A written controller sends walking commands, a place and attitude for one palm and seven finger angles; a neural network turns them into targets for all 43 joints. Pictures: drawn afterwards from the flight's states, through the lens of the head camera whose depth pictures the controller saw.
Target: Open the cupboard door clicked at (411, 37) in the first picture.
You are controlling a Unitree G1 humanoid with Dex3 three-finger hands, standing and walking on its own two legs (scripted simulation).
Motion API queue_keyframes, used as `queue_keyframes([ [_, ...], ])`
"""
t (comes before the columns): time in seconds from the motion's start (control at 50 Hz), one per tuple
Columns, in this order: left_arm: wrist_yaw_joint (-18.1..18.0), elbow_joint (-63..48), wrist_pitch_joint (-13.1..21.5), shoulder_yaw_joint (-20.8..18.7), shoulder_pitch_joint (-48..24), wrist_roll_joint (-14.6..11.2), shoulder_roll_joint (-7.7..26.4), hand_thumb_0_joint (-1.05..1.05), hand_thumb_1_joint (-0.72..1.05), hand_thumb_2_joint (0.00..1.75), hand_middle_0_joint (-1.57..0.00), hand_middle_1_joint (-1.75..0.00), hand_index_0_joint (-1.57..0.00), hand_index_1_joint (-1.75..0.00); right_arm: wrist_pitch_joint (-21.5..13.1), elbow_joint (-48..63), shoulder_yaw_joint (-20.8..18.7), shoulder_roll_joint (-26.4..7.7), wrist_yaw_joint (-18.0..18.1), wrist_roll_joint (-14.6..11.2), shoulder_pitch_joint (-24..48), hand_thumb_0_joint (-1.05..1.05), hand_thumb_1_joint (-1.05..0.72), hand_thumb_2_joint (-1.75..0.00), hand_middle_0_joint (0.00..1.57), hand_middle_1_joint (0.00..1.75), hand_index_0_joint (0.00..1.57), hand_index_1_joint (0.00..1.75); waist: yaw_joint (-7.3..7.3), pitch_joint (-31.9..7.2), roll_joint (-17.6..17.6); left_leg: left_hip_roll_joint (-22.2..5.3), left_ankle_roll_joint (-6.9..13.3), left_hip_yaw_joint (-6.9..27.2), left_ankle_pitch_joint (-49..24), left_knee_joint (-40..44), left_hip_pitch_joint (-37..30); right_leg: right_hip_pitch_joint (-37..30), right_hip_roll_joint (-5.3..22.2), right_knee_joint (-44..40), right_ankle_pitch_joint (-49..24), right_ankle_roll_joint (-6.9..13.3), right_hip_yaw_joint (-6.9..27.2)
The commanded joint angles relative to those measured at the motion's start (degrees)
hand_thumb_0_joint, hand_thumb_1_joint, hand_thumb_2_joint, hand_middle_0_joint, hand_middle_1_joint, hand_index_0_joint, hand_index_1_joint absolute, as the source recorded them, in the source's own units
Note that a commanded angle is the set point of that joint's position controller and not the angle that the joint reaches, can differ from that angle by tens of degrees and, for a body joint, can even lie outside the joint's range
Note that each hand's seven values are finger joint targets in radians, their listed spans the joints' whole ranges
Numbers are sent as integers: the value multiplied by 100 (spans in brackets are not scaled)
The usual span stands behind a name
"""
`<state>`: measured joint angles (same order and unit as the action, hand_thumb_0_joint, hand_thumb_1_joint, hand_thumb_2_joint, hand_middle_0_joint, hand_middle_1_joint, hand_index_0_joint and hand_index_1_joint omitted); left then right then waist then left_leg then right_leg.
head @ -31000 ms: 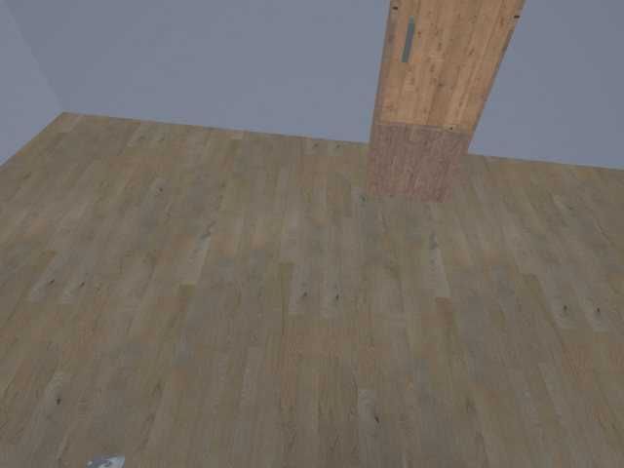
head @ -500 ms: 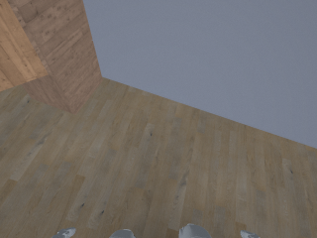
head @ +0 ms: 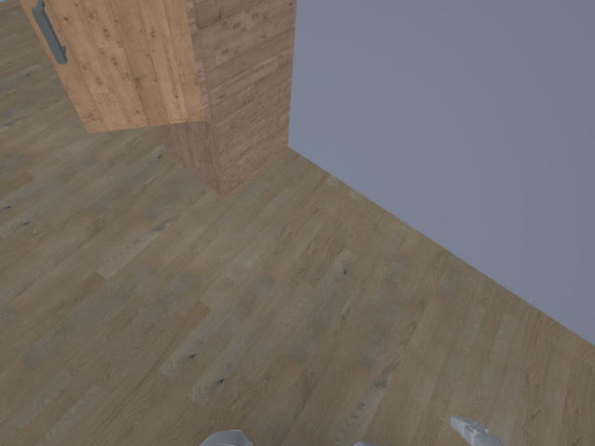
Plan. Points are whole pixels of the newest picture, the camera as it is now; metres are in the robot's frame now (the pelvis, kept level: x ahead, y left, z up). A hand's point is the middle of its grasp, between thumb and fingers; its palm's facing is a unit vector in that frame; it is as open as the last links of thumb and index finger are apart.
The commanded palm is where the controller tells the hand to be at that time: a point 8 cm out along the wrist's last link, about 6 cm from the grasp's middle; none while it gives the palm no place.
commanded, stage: turn to face it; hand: left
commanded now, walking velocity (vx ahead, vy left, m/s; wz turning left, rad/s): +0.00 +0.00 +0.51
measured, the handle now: (51, 32) +0.93 +0.64 -0.01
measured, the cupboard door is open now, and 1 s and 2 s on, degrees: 56 56 56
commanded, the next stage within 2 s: take the last steps up to it in 0.46 s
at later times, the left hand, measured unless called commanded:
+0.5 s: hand out of the picture +0.03 +0.16 -0.15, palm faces +0.23 -0.94 -0.23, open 7.4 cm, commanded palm none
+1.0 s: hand out of the picture +0.06 +0.19 -0.14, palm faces +0.37 -0.90 -0.23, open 7.4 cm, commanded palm none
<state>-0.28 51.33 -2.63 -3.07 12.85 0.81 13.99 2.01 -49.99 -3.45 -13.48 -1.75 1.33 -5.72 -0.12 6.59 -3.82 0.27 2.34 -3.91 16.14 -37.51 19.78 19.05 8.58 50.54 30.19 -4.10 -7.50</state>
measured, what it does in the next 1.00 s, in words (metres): steps on the spot, turning left: right foot, then left foot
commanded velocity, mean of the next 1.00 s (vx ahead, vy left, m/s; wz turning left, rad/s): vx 0.14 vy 0.06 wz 0.26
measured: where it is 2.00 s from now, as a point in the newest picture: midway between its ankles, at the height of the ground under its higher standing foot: (227, 378)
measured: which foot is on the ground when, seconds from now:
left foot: down 0.00-0.30, up 0.32-0.58, down 0.60-0.94, up 0.96-1.00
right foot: up 0.00-0.28, down 0.30-0.62, up 0.64-0.92, down 0.94-1.00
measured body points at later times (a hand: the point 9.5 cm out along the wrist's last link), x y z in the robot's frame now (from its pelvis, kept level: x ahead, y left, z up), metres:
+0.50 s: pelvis +0.01 -0.04 +0.02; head +0.05 -0.03 +0.47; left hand +0.02 +0.21 -0.13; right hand +0.15 -0.27 -0.13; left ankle -0.02 +0.07 -0.67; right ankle +0.03 -0.16 -0.72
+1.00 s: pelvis +0.06 -0.03 +0.01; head +0.07 -0.03 +0.46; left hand +0.04 +0.24 -0.13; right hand +0.14 -0.25 -0.15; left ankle +0.00 +0.07 -0.70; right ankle +0.10 -0.13 -0.72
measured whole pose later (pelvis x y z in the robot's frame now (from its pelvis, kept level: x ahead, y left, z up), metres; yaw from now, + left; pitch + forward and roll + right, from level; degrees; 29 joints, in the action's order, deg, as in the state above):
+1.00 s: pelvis +0.06 -0.03 +0.01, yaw +20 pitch -1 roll +1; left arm 1.0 55.0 1.5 -3.5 11.5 1.5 11.8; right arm 1.5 -59.9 -2.4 -11.0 -0.6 1.6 -18.0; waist -0.3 2.6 0.7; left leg 1.8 1.2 0.4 26.2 -45.3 17.8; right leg 14.4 3.7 33.4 16.4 0.4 -6.0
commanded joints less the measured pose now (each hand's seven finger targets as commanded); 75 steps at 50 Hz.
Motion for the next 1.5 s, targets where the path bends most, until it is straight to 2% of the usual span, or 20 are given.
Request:
queue_keyframes([
  [0.0, -87, -681, 88, -180, -677, -16, 604, 0, 90, 90, -20, -30, -20, -30, -94, 194, -313, -1359, 270, 20, -770, 0, -90, -90, 20, 30, 20, 30, 388, -1057, 1486, -1911, 1023, 2463, -2552, 1643, -1245, 1495, -135, 1701, 60, -72, 852],
  [0.24, -41, -289, 174, -188, 233, -16, 486, 0, 90, 90, -20, -30, -20, -30, -20, 188, -252, -971, 227, -14, -217, 0, -90, -90, 20, 30, 20, 30, -151, -978, 1087, -889, 343, 1900, -1103, 1197, 83, -1177, -751, -2240, -1536, 128, 453],
  [0.28, -114, -270, 281, -332, 414, 95, 1231, 0, 90, 90, -20, -30, -20, -30, -30, 342, -162, -409, 167, -90, -254, 0, -90, -90, 20, 30, 20, 30, -245, -880, -984, 306, -367, 627, 994, -575, 1258, -1784, 1254, -3522, -1766, 899, 2549],
  [0.3, -95, -349, 263, -311, 365, 95, 1355, 0, 90, 90, -20, -30, -20, -30, -13, 415, -165, -487, 133, -55, -176, 0, -90, -90, 20, 30, 20, 30, -293, -866, -871, 242, -344, 610, 1909, -1776, 1007, -1092, 1840, -3612, -2053, 1393, 2703],
  [0.4, -143, -304, 327, -172, 9, 74, 734, 0, 90, 90, -20, -30, -20, -30, 58, 54, -112, -313, 113, -65, -108, 0, -90, -90, 20, 30, 20, 30, -52, -601, -871, -66, -489, 398, 1258, -2171, 945, -1182, 891, -3001, -4296, 1189, 1150],
  [0.5, -128, 47, 332, -229, 439, 75, 932, 0, 90, 90, -20, -30, -20, -30, -38, -90, -1, -112, 136, -99, -54, 0, -90, -90, 20, 30, 20, 30, -186, -810, -779, 115, -476, -27, 841, -37, 139, -1641, 860, -2502, -5094, 1068, 973],
  [0.54, -119, 115, 307, -207, 292, -1, 866, 0, 90, 90, -20, -30, -20, -30, -92, -275, 13, -206, 164, -82, -397, 0, -90, -90, 20, 30, 20, 30, 35, -842, -584, 58, -393, 76, -284, 1136, -837, -1063, 692, -2188, -4335, 731, 800],
  [0.6, -35, -221, 209, -95, -22, -15, 297, 0, 90, 90, -20, -30, -20, -30, -109, -325, -169, -1259, 211, 73, -1025, 0, -90, -90, 20, 30, 20, 30, 349, -942, 1953, -2140, 945, 2539, -903, 2050, -1560, 810, -437, -33, 652, 101, 97],
  [0.68, 111, -66, 227, -129, -491, 62, 317, 0, 90, 90, -20, -30, -20, -30, -268, -331, -54, -831, 332, 52, -964, 0, -90, -90, 20, 30, 20, 30, 193, -526, 1408, -1568, 967, 2333, 64, 2319, -1258, 1521, -306, 1128, -244, 262, 654],
  [0.82, 180, 18, 304, -84, -443, 57, 91, 0, 90, 90, -20, -30, -20, -30, -323, -490, -61, -744, 284, 38, -1088, 0, -90, -90, 20, 30, 20, 30, 100, -513, 1122, -1166, 855, 1819, 534, 2370, -769, 256, -571, -814, -573, 276, 211],
  [0.88, 163, 278, 358, -161, 335, 63, 228, 0, 90, 90, -20, -30, -20, -30, -301, -514, -55, -675, 251, -11, -861, 0, -90, -90, 20, 30, 20, 30, -315, -480, 848, -754, 540, 1417, 1115, 1718, 202, -1381, -667, -2172, -1185, 297, 145],
  [0.9, 120, 393, 407, -237, 723, 90, 467, 0, 90, 90, -20, -30, -20, -30, -316, -467, -32, -451, 230, -44, -812, 0, -90, -90, 20, 30, 20, 30, -513, -469, 227, -322, 278, 986, 1325, 895, 1046, -2314, -184, -2799, -638, 431, 778],
  [0.92, 59, 467, 441, -348, 1126, 131, 972, 0, 90, 90, -20, -30, -20, -30, -331, -308, 28, -141, 186, -81, -824, 0, -90, -90, 20, 30, 20, 30, -691, -438, -1290, 291, -77, 230, 1732, -585, 2165, -2922, 1360, -3800, 566, 984, 2803],
  [0.96, -13, 409, 462, -337, 1098, 59, 1118, 0, 90, 90, -20, -30, -20, -30, -264, -123, -88, -471, 103, 39, -357, 0, -90, -90, 20, 30, 20, 30, -548, 31, -894, -217, -168, 712, 1277, -2549, 2267, -1489, 2055, -4604, 1901, 1570, 3892],
  [1.06, -7, 445, 681, -144, 626, 37, 421, 0, 90, 90, -20, -30, -20, -30, -185, -411, -52, -72, -43, 26, -596, 0, -90, -90, 20, 30, 20, 30, -104, 11, -693, -561, -458, 275, -345, -2004, 1643, -1056, 1022, -4309, -1477, 965, 1133],
  [1.2, -3, 901, 683, -170, 1089, 89, 633, 0, 90, 90, -20, -30, -20, -30, -353, -223, 35, 152, -130, -22, -108, 0, -90, -90, 20, 30, 20, 30, -308, -270, -741, -265, -360, -258, -309, 108, 714, -1497, 979, -3661, -2825, 910, 547],
  [1.26, 7, 909, 587, -187, 888, 55, 528, 0, 90, 90, -20, -30, -20, -30, -447, -542, -25, -192, -21, 21, -1063, 0, -90, -90, 20, 30, 20, 30, 239, -502, -157, -25, -221, -519, -429, 1010, -1317, -570, 603, -2441, -2730, 671, 141],
  [1.3, 57, 590, 543, -69, 858, 4, -23, 0, 90, 90, -20, -30, -20, -30, -476, -869, -305, -1296, 175, 104, -2631, 0, -90, -90, 20, 30, 20, 30, 797, -1368, 2256, -2154, 646, 2413, 177, 1897, -3080, 1402, -549, 737, 440, 267, -370],
  [1.32, 41, 378, 557, -37, 428, 30, -49, 0, 90, 90, -20, -30, -20, -30, -430, -916, -283, -1375, 234, 88, -2697, 0, -90, -90, 20, 30, 20, 30, 822, -1191, 1757, -2506, 1015, 2839, 551, 2224, -2691, 1856, -505, 1761, 558, 456, 255],
  [1.48, 159, 527, 361, -78, 313, 76, -236, 0, 90, 90, -20, -30, -20, -30, -615, -659, -50, -330, 308, 51, -1249, 0, -90, -90, 20, 30, 20, 30, -27, -559, 943, -1694, 747, 933, 132, 2892, -749, 1210, -61, 705, -1322, 412, 475],
])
